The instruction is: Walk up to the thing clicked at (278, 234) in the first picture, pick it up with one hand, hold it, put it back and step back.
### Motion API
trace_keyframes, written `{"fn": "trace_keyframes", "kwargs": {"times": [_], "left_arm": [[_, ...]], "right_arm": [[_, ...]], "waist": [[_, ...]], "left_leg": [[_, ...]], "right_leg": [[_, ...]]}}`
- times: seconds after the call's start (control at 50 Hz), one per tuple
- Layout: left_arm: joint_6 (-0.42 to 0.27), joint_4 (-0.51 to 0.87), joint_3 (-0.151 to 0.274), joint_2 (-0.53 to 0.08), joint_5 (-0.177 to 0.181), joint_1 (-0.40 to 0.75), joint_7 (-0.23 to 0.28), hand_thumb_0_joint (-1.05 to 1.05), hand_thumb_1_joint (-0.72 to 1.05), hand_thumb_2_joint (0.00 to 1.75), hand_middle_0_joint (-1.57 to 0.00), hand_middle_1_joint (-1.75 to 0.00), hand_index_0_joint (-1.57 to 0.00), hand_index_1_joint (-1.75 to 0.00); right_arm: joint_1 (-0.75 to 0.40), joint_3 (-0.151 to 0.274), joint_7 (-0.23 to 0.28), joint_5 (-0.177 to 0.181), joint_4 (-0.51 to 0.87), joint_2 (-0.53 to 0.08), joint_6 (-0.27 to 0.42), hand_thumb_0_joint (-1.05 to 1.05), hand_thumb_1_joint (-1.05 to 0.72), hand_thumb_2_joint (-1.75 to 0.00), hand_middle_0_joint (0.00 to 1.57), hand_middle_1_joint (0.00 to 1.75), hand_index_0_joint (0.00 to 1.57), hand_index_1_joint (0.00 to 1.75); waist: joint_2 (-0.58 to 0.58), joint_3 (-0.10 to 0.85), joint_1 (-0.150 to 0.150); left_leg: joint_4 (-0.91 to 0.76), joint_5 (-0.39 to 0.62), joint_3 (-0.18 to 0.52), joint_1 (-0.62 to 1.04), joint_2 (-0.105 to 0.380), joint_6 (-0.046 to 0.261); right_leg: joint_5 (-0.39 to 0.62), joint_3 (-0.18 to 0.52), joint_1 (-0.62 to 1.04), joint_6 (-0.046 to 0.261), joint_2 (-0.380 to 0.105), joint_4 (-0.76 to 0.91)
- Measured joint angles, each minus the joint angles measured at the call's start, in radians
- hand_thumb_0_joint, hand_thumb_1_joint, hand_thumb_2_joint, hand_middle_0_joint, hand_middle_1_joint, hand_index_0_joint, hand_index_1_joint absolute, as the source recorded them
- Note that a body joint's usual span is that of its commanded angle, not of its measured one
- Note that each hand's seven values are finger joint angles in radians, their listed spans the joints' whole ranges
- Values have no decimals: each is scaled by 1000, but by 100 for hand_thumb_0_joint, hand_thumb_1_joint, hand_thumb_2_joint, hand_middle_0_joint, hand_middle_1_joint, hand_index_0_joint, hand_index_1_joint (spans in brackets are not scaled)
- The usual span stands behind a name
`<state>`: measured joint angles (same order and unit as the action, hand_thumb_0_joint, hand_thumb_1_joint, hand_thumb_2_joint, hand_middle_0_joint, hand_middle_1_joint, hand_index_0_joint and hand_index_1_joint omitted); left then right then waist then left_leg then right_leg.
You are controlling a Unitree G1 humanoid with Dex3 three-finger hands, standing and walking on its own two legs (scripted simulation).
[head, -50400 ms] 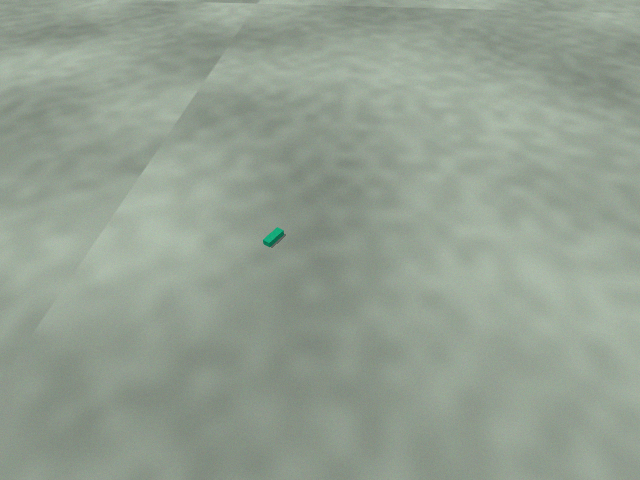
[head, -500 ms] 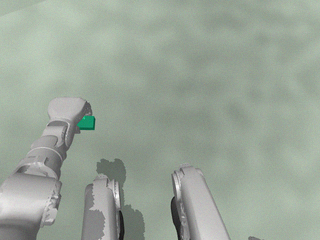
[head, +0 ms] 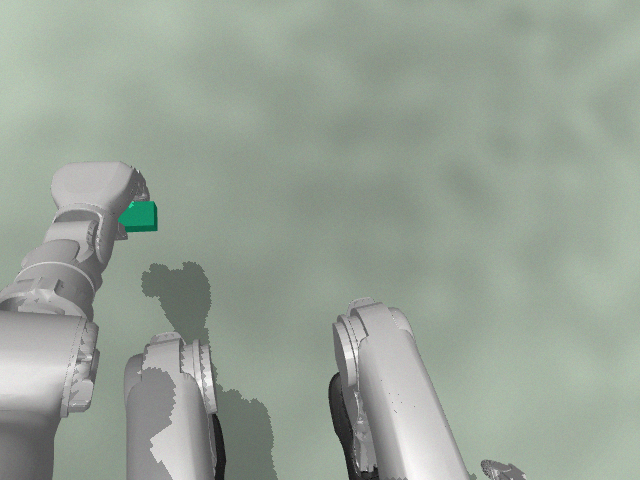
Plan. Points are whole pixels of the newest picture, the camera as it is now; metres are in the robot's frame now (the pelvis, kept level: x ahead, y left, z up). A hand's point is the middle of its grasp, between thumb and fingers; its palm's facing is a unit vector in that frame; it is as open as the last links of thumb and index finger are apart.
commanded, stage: crouch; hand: left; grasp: from above
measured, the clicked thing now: (118, 217) +0.50 +0.21 -0.20
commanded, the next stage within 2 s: lower in 0.68 s
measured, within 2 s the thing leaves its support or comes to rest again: neither
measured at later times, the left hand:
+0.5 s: hand (119, 220) +0.50 +0.21 -0.21, palm faces -0.45 +0.00 -0.89, open 6.6 cm
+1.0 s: hand (123, 228) +0.50 +0.21 -0.24, palm faces -0.48 -0.01 -0.88, open 6.7 cm
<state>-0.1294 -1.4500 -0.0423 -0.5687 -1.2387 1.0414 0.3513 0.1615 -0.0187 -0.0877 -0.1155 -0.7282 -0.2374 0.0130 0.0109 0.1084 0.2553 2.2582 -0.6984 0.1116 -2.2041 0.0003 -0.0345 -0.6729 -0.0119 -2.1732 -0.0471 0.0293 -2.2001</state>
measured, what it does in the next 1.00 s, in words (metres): lowers itself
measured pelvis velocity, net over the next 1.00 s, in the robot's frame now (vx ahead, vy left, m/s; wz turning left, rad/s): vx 0.00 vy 0.00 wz -0.06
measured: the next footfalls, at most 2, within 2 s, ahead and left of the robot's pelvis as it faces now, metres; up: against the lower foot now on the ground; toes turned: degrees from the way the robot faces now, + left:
none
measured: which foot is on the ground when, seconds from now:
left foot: down 0.00-1.00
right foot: down 0.00-1.00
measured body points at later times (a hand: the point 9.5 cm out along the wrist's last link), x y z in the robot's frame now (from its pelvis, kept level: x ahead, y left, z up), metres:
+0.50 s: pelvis +0.00 +0.00 -0.04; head +0.24 +0.05 +0.33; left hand +0.52 +0.21 -0.15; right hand +0.02 -0.27 -0.15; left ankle +0.08 +0.13 -0.34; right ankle +0.09 -0.13 -0.34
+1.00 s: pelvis +0.00 +0.00 -0.05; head +0.25 +0.06 +0.31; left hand +0.52 +0.21 -0.19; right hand +0.01 -0.27 -0.15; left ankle +0.08 +0.13 -0.34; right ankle +0.09 -0.13 -0.34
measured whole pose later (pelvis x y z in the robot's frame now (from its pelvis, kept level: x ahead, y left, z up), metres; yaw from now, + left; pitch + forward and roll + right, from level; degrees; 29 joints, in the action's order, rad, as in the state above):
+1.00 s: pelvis +0.00 +0.00 -0.05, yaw -3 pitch +34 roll -8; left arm -0.17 -1.62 -0.03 -0.71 -1.29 1.13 0.43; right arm 0.17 -0.14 -0.12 -0.17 -0.71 -0.27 0.05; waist -0.03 0.01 0.33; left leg 2.45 -0.70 0.17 -2.34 -0.01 -0.04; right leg -0.66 -0.06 -2.28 -0.06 0.04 -2.35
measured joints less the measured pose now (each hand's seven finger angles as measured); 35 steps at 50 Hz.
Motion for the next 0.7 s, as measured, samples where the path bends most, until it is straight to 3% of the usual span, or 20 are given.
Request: {"fn": "trace_keyframes", "kwargs": {"times": [0.4,0.7], "left_arm": [[-23,-90,14,-71,-33,47,57,0,52,3,-102,-12,-105,-8],[-26,-114,15,-100,-30,64,42,0,51,7,-101,-14,-103,-11]], "right_arm": [[21,-64,-12,-26,-12,-11,15,0,-92,-90,20,30,20,30],[7,-91,-23,-33,9,-24,20,0,-92,-90,20,30,20,30]], "waist": [[-14,-44,42],[-22,-65,51]], "left_leg": [[125,3,30,-99,-9,-5],[158,-5,47,-113,-12,-9]], "right_leg": [[10,-18,-90,-5,9,-106],[6,-32,-100,-6,11,-130]]}}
